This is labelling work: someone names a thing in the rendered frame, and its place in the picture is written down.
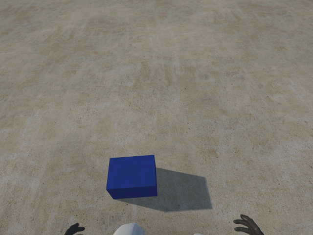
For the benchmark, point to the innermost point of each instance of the carton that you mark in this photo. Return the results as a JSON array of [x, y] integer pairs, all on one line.
[[132, 177]]

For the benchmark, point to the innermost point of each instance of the left robot hand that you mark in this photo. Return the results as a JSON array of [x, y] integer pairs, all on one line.
[[73, 229]]

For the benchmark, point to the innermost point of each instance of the left robot thigh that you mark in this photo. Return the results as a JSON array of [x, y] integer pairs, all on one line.
[[129, 229]]

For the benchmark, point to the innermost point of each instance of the right robot hand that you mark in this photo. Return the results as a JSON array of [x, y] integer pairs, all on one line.
[[252, 229]]

